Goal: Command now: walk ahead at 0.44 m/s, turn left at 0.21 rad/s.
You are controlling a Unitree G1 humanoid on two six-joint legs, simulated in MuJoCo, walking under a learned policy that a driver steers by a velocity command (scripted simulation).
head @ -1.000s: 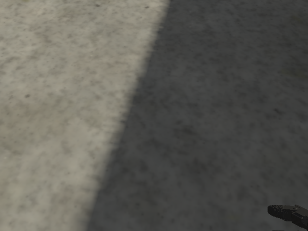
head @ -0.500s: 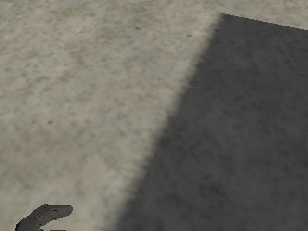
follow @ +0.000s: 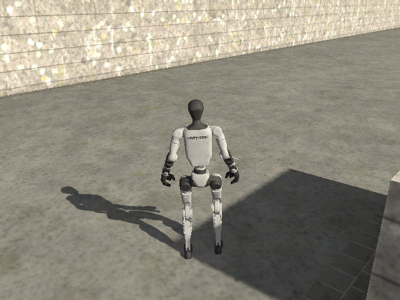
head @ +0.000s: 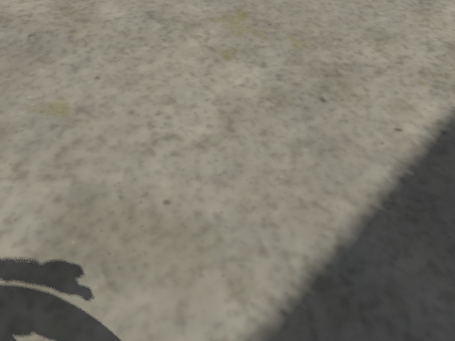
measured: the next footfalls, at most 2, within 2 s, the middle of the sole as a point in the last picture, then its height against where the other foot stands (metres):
right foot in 0.40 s outside the picture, level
left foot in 0.88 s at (198, 296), level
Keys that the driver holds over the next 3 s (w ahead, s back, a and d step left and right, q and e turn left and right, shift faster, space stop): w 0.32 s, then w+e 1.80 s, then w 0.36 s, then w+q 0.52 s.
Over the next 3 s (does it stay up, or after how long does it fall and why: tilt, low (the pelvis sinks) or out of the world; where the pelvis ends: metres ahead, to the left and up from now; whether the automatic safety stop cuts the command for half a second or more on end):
stays up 1.29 -0.80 -0.02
